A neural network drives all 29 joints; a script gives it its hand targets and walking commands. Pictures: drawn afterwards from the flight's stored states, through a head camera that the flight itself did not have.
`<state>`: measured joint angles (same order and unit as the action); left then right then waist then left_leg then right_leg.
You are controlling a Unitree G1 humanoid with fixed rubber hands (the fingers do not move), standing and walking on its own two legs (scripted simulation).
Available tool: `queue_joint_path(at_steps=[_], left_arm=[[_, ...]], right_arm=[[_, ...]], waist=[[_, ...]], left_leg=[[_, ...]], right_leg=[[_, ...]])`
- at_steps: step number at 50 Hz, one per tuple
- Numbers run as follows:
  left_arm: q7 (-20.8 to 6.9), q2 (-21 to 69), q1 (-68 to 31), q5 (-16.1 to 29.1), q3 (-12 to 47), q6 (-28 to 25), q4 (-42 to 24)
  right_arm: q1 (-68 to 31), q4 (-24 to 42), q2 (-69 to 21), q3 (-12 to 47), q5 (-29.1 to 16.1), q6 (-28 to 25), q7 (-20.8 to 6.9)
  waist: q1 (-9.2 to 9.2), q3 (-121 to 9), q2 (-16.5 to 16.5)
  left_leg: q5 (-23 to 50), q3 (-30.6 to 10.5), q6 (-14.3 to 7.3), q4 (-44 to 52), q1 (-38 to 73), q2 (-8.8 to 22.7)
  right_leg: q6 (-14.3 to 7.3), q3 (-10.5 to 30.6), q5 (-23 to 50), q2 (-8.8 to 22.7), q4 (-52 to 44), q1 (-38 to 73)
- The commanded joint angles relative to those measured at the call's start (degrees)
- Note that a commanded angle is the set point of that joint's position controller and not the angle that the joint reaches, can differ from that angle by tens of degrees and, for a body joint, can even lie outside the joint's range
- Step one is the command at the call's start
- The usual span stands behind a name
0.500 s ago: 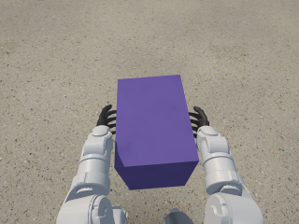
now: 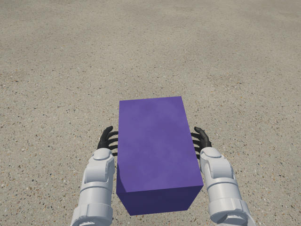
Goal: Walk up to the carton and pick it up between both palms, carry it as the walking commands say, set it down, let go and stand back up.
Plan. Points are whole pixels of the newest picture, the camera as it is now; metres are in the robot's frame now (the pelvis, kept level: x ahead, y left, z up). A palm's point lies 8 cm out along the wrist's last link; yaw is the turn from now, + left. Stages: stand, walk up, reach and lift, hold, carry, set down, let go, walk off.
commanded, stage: reach and lift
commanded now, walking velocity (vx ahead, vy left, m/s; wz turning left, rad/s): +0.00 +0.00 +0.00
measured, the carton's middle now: (154, 158) +0.36 -0.01 -0.05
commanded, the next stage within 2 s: hold in 1.58 s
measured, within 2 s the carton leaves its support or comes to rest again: neither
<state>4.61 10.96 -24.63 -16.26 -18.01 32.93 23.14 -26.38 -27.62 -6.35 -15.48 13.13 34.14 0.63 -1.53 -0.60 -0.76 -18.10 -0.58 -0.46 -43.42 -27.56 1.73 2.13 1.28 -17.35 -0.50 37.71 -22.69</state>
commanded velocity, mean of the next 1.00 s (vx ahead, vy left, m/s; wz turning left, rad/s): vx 0.00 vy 0.00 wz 0.00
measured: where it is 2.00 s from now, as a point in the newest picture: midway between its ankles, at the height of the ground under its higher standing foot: outside the picture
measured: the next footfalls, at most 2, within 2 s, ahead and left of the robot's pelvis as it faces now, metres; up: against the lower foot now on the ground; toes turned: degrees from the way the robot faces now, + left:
none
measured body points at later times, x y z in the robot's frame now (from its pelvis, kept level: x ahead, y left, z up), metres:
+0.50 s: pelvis -0.01 +0.00 +0.01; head -0.05 +0.03 +0.45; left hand +0.31 +0.14 +0.05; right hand +0.31 -0.15 +0.06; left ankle +0.05 +0.10 -0.72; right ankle +0.03 -0.16 -0.72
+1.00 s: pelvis +0.00 +0.00 +0.01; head -0.03 +0.02 +0.46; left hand +0.32 +0.13 +0.06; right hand +0.32 -0.15 +0.06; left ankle +0.05 +0.10 -0.72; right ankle +0.03 -0.16 -0.72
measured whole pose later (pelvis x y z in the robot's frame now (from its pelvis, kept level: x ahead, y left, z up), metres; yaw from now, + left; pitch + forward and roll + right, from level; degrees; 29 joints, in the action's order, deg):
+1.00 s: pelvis +0.00 +0.00 +0.01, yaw +0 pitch -6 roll -3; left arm 4.0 11.0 -22.3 -15.5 -15.6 42.8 16.9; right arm -22.8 -19.4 -6.4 -11.9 13.1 44.5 0.8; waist -1.5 2.0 0.0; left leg -16.1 -0.6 -0.6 -37.6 -15.5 1.7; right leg 2.2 1.5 -14.9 -0.5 31.3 -10.4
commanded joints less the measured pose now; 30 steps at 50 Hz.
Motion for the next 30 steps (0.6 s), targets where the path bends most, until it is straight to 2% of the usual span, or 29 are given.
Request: queue_joint_path(at_steps=[1,3,4,5,6,7,8,9,10,11,12,13,14,15,16,17,18,19,20,21,22,23,24,25,26,27,28,29,30], left_arm=[[-15.02,64.91,-30.59,15.73,39.82,1.95,2.39],[-14.86,65.50,-32.07,18.06,42.19,2.58,-1.56],[-15.04,66.29,-28.49,16.76,40.32,3.58,0.02],[-15.25,66.25,-29.89,18.68,42.74,4.33,-1.56],[-15.35,64.18,-31.13,17.94,42.26,4.08,-3.55],[-15.41,62.58,-32.76,17.27,40.92,4.64,-2.57],[-15.37,62.17,-31.99,16.55,39.72,5.46,-0.20],[-15.55,64.68,-29.86,18.76,41.46,5.66,-3.43],[-15.52,65.09,-32.28,19.48,43.24,6.44,-2.13],[-15.76,64.35,-32.78,19.31,42.35,6.79,-3.19],[-15.59,62.53,-34.53,19.39,43.19,6.57,-6.04],[-15.80,63.35,-30.36,18.55,41.71,7.41,-1.92],[-15.66,61.81,-31.93,17.46,39.89,8.14,-1.38],[-15.50,60.29,-29.10,16.58,38.54,8.26,-1.62],[-15.64,60.56,-30.10,16.20,35.76,8.85,2.05],[-15.39,60.13,-33.75,17.09,37.16,8.36,-2.31],[-15.55,59.87,-34.22,16.89,35.90,8.77,-0.70],[-15.70,60.23,-35.99,16.83,37.34,8.83,-0.36],[-15.51,61.93,-35.01,16.73,37.26,8.95,-0.98],[-15.69,62.18,-35.47,18.09,38.69,9.07,-1.58],[-15.64,62.37,-39.53,19.61,41.40,8.29,-5.35],[-15.42,62.43,-35.37,18.59,39.88,8.54,-3.14],[-15.54,60.81,-39.08,17.29,38.95,8.79,-3.47],[-15.37,61.11,-39.90,18.23,38.30,8.50,-2.56],[-15.50,61.10,-37.76,17.26,37.82,8.75,-0.65],[-15.61,60.32,-40.21,16.21,36.13,8.66,1.70],[-15.66,61.28,-40.78,16.73,38.21,8.20,-0.57],[-15.80,59.65,-42.25,16.79,36.56,7.89,0.74],[-15.69,60.52,-39.09,16.79,36.30,7.96,1.25]], right_arm=[[-39.63,10.88,-59.93,32.52,-14.90,-1.97,-15.38],[-39.79,14.45,-62.66,35.12,-16.44,-1.24,-14.99],[-37.52,14.81,-60.95,34.25,-15.31,-0.42,-14.51],[-37.64,15.45,-61.94,36.55,-16.85,0.64,-14.64],[-35.41,13.45,-60.45,33.93,-15.77,1.06,-14.75],[-38.91,14.12,-60.71,33.16,-15.55,0.85,-14.52],[-40.36,14.09,-59.65,32.24,-15.36,1.35,-14.43],[-42.37,20.63,-60.95,37.20,-18.31,1.15,-14.16],[-41.51,18.67,-60.01,36.61,-17.37,1.98,-13.93],[-37.24,15.98,-60.30,35.22,-15.52,3.27,-13.85],[-39.29,17.66,-61.22,35.68,-16.27,3.18,-13.59],[-41.66,20.54,-60.15,36.51,-16.57,3.25,-13.27],[-40.16,16.70,-59.38,34.36,-16.23,4.37,-13.67],[-38.69,15.38,-59.06,33.58,-15.93,4.90,-13.76],[-41.26,16.20,-57.99,32.99,-15.57,5.02,-13.39],[-40.61,15.61,-59.47,33.43,-15.99,5.12,-13.20],[-42.46,14.06,-59.65,32.02,-15.30,5.56,-13.27],[-41.47,12.01,-58.87,30.46,-14.62,5.54,-13.32],[-44.70,15.49,-58.59,32.67,-15.71,5.04,-13.37],[-42.83,15.82,-58.40,32.56,-15.33,5.39,-13.26],[-42.48,17.02,-60.03,34.55,-16.81,4.80,-13.55],[-46.76,18.55,-58.09,34.36,-16.90,4.75,-13.35],[-43.28,14.34,-58.85,31.93,-15.26,5.43,-13.59],[-46.14,15.17,-57.96,33.10,-16.11,4.85,-13.47],[-48.13,16.72,-59.33,33.54,-16.71,4.63,-13.52],[-48.89,14.44,-57.02,30.79,-15.22,4.71,-13.28],[-51.16,17.23,-58.45,32.91,-16.96,3.98,-13.41],[-51.20,15.13,-58.32,31.83,-15.94,3.82,-13.10],[-48.53,14.96,-59.51,33.26,-16.26,4.52,-12.95]], waist=[[0.41,-27.37,6.60],[-0.14,-29.82,3.47],[0.84,-28.26,5.64],[0.21,-30.78,5.32],[-0.08,-25.97,6.44],[-0.08,-23.83,7.53],[-0.16,-22.66,5.81],[1.82,-28.18,5.20],[-0.58,-26.70,7.25],[-0.87,-23.90,4.28],[-0.22,-25.22,6.20],[1.05,-24.82,5.04],[0.79,-20.10,6.01],[1.65,-17.90,5.68],[1.24,-13.92,3.81],[1.45,-14.12,5.24],[1.56,-13.68,4.02],[0.54,-15.84,4.98],[1.43,-14.45,7.28],[0.45,-16.24,4.99],[0.40,-19.68,6.73],[0.87,-19.08,4.45],[-0.03,-16.76,6.50],[0.84,-15.94,3.81],[1.33,-17.03,4.43],[0.58,-14.05,6.32],[1.84,-18.39,7.09],[0.64,-17.66,4.91],[1.76,-17.28,4.34]], left_leg=[[21.75,-5.55,1.52,12.51,26.83,-5.45],[25.57,-6.13,1.19,12.10,29.52,-4.42],[26.06,-4.91,1.79,12.38,27.21,-5.78],[25.01,-5.27,2.01,13.61,30.11,-5.09],[25.61,-5.51,2.01,13.88,27.88,-5.13],[19.68,-4.41,1.69,13.94,25.62,-5.78],[15.51,-4.94,1.40,15.14,25.82,-5.21],[20.68,-4.80,1.25,14.11,27.42,-5.05],[17.42,-4.81,2.07,15.28,28.27,-5.43],[18.98,-4.99,1.71,15.11,27.37,-4.95],[15.76,-5.18,1.54,15.63,27.63,-4.76],[18.27,-4.47,1.48,15.54,27.89,-5.11],[11.27,-4.87,1.44,16.64,25.87,-5.33],[10.90,-4.10,1.34,17.84,24.82,-5.53],[6.82,-4.00,0.81,18.05,22.09,-5.65],[4.18,-4.08,1.18,18.31,21.06,-5.61],[3.66,-4.09,0.68,18.68,20.20,-5.55],[3.81,-5.13,1.06,18.87,24.58,-5.33],[2.37,-4.97,1.41,18.82,21.98,-5.40],[4.72,-4.53,1.56,18.47,22.44,-5.45],[8.28,-5.21,2.05,18.00,25.21,-4.42],[6.32,-5.33,1.78,17.96,26.34,-4.82],[2.63,-4.91,1.90,18.42,22.74,-5.29],[0.56,-6.14,1.50,19.29,22.29,-4.29],[-0.96,-4.78,0.97,18.39,21.49,-5.66],[-5.11,-6.63,1.07,19.43,19.46,-4.06],[-4.43,-5.17,1.05,18.94,19.36,-5.46],[-5.27,-5.34,0.52,17.80,20.21,-5.60],[-3.88,-5.26,0.60,18.22,21.53,-5.39]], right_leg=[[-2.91,2.16,12.95,-6.64,-7.83,6.57],[-2.75,2.23,15.74,-6.81,-7.87,8.61],[-3.11,2.37,16.93,-6.78,-8.71,10.42],[-2.80,1.96,17.21,-6.46,-9.31,12.63],[-2.59,2.34,16.35,-6.43,-9.44,10.77],[-3.02,2.40,13.72,-5.83,-9.71,10.08],[-2.65,2.35,10.71,-5.66,-10.07,9.44],[-2.76,2.50,14.63,-5.84,-9.54,13.91],[-3.06,2.46,13.50,-5.53,-10.14,14.39],[-3.35,2.51,13.73,-5.54,-10.79,13.50],[-3.21,3.10,12.24,-5.07,-10.43,14.91],[-3.11,3.10,14.20,-4.75,-10.68,15.87],[-2.94,2.94,8.50,-4.51,-11.16,13.61],[-2.81,2.47,8.06,-4.55,-11.89,14.42],[-2.97,2.91,4.94,-4.35,-12.51,13.72],[-3.18,2.92,3.55,-4.33,-11.85,14.36],[-3.19,2.48,3.32,-4.42,-11.89,15.09],[-3.44,2.94,2.60,-4.28,-12.12,12.88],[-3.63,2.82,2.19,-4.28,-11.74,13.30],[-3.77,2.42,4.17,-4.48,-11.96,15.21],[-3.67,2.66,8.06,-4.56,-11.06,14.49],[-3.27,2.99,5.87,-4.28,-11.68,14.35],[-3.67,2.23,2.67,-4.27,-11.90,13.32],[-3.33,2.08,2.50,-4.54,-10.92,13.84],[-3.47,2.50,0.19,-4.29,-11.35,14.02],[-3.31,2.16,-1.40,-4.26,-10.25,12.83],[-3.39,1.95,-0.98,-4.43,-10.59,14.97],[-3.35,2.16,-3.17,-4.24,-10.64,13.11],[-3.24,2.35,-2.08,-3.97,-11.07,12.98]])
